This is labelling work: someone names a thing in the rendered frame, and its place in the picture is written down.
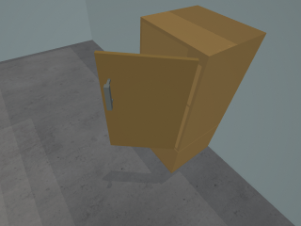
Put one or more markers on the handle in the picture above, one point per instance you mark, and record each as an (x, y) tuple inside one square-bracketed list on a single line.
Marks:
[(107, 95)]

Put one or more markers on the cupboard door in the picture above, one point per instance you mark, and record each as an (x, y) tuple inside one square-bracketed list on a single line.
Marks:
[(150, 95)]

